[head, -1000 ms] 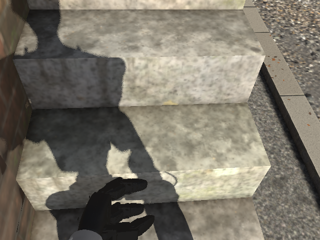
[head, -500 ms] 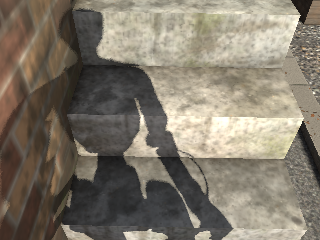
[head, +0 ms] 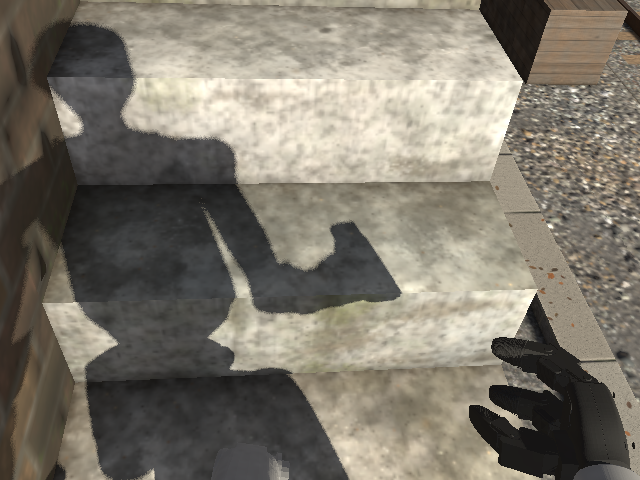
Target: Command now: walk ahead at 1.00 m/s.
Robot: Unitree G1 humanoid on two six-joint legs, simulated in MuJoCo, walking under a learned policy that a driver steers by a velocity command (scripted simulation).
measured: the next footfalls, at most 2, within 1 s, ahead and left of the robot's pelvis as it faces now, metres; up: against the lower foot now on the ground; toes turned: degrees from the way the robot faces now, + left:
left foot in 0.08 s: +0.21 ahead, +0.12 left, +0.20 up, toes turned -5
right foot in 0.54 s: +0.43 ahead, -0.09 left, +0.39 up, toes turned -4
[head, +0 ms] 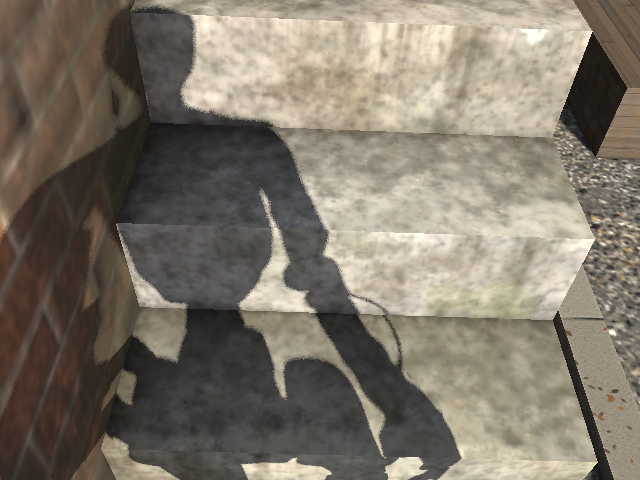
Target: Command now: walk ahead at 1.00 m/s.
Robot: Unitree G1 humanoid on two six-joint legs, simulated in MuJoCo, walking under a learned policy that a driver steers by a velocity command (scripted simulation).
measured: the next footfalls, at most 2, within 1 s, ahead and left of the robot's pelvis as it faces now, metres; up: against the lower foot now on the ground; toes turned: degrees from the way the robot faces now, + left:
right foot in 0.26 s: +0.25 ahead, -0.12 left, +0.19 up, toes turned -5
left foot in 0.56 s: +0.54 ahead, +0.09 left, +0.39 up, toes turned -4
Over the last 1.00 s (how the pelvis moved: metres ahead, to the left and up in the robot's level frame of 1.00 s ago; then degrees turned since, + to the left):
0.65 0.06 0.55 2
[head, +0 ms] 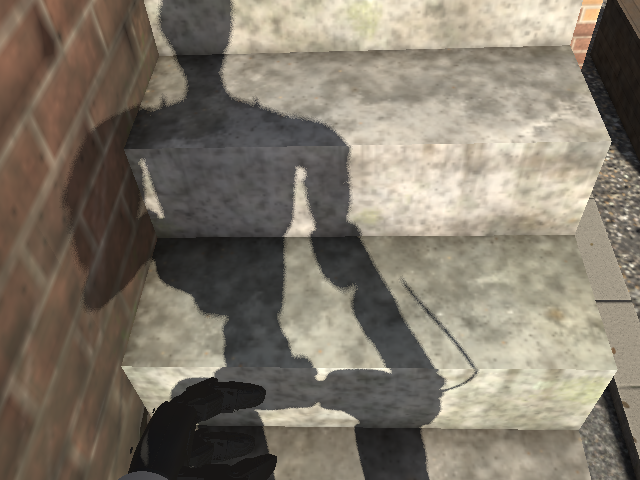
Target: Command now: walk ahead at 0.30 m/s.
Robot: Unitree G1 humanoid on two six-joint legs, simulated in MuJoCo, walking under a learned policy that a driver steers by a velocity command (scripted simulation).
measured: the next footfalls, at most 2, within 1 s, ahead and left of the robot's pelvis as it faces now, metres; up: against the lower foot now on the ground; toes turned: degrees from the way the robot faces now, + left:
left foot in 0.36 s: +0.11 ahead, +0.16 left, +0.00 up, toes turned +1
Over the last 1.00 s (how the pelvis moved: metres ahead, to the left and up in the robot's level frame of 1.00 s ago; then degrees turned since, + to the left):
0.66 -0.01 0.53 1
